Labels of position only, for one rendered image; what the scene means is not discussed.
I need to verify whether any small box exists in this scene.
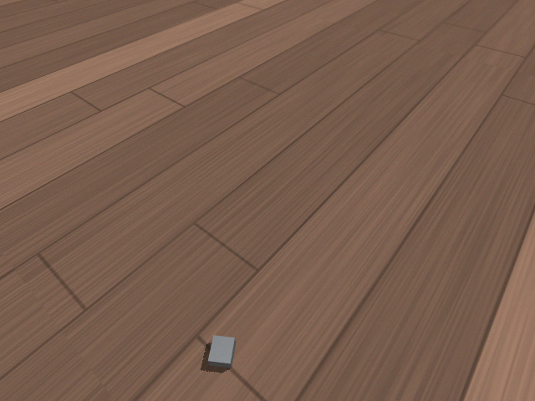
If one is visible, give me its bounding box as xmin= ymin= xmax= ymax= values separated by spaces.
xmin=208 ymin=335 xmax=236 ymax=368

